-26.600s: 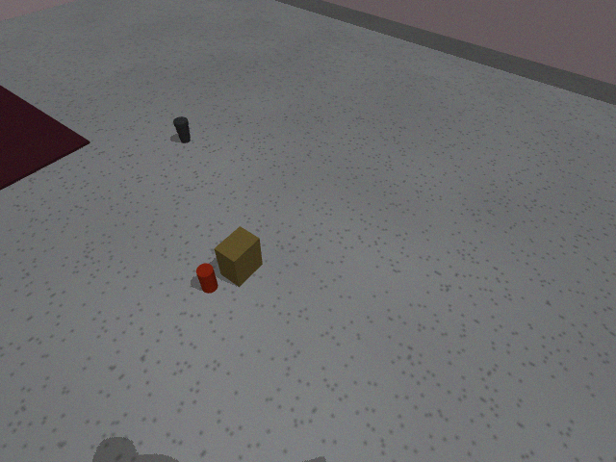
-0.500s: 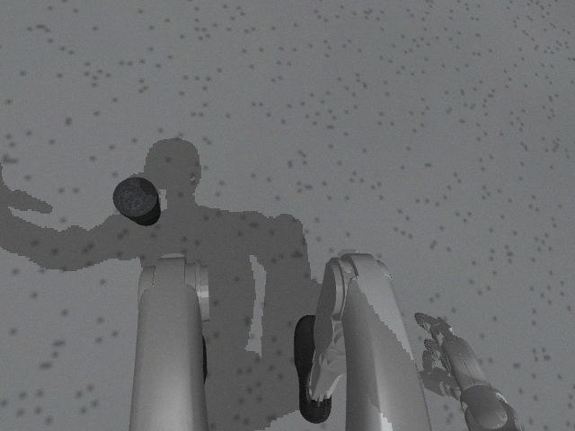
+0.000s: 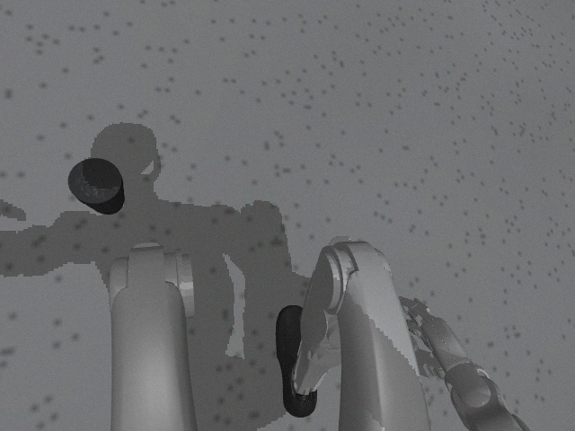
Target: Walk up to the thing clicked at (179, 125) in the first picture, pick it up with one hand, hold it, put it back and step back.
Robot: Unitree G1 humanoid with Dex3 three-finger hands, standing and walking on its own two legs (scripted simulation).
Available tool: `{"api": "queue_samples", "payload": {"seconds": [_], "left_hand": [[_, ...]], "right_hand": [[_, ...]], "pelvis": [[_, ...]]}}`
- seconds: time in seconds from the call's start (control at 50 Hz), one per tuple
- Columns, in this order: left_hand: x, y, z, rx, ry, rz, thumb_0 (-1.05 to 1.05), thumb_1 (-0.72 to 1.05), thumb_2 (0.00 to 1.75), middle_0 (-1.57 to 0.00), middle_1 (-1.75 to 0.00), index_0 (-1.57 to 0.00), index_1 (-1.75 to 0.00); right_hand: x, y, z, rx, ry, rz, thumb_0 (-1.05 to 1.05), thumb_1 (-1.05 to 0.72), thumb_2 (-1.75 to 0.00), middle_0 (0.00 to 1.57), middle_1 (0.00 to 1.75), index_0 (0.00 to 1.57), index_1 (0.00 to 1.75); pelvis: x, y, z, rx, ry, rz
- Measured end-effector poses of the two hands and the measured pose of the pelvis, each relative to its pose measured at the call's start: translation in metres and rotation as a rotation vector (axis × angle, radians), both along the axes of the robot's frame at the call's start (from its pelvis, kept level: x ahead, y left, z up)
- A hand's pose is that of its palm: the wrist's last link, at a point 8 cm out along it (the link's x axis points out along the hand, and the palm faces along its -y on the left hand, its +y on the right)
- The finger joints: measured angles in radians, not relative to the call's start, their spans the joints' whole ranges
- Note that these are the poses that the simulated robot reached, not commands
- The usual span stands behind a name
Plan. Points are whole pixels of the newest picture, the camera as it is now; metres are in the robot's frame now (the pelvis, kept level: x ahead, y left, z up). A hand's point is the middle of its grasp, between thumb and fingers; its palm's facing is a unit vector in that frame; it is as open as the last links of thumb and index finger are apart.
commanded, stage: approach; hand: left
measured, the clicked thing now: (102, 192) +0.44 +0.26 -0.27
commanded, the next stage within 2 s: close in in 0.18 s
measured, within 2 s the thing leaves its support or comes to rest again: neither
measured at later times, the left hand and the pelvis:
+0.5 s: hand (52, 217) +0.38 +0.31 -0.22, palm faces +0.27 -0.96 +0.08, open 17.6 cm; pelvis -0.01 +0.01 -0.05, yaw -6 degrees
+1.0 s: hand (94, 207) +0.41 +0.26 -0.23, palm faces +0.25 -0.97 +0.03, open 17.3 cm; pelvis -0.02 +0.02 -0.06, yaw -8 degrees
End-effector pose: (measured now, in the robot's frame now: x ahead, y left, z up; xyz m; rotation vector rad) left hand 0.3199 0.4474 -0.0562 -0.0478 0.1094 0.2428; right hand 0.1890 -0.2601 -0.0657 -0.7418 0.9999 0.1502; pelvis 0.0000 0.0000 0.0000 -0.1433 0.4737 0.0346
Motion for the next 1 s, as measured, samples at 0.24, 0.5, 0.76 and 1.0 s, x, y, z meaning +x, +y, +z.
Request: {"api": "queue_samples", "payload": {"seconds": [0.24, 0.5, 0.76, 1.0], "left_hand": [[0.016, -0.042, -0.106, -0.002, 0.023, -0.039, -0.01, -0.6, 0.05, -0.06, -0.11, -0.06, -0.1], [0.029, -0.089, -0.165, -0.055, 0.021, 0.023, -0.01, -0.61, 0.06, -0.04, -0.12, -0.07, -0.1], [0.042, -0.114, -0.173, 0.025, -0.011, 0.0, -0.01, -0.6, 0.08, -0.04, -0.12, -0.07, -0.09], [0.054, -0.14, -0.178, 0.017, -0.031, 0.013, -0.01, -0.55, 0.12, -0.06, -0.12, -0.08, -0.1]], "right_hand": [[-0.014, 0.006, -0.013, -0.127, 0.105, 0.09, 0.01, -0.91, -0.9, 0.21, 0.3, 0.21, 0.3], [-0.021, 0.02, -0.008, -0.23, 0.174, 0.231, 0.0, -0.91, -0.9, 0.21, 0.3, 0.21, 0.31], [-0.053, 0.021, 0.002, -0.303, 0.269, 0.237, 0.0, -0.9, -0.9, 0.21, 0.3, 0.21, 0.31], [-0.073, 0.025, 0.005, -0.306, 0.319, 0.23, 0.0, -0.9, -0.9, 0.21, 0.3, 0.21, 0.31]], "pelvis": [[-0.004, 0.006, -0.035, -0.053, -0.119, -0.032], [-0.01, 0.013, -0.053, -0.115, -0.234, -0.059], [-0.02, 0.02, -0.056, -0.167, -0.302, -0.071], [-0.022, 0.022, -0.056, -0.184, -0.315, -0.086]]}}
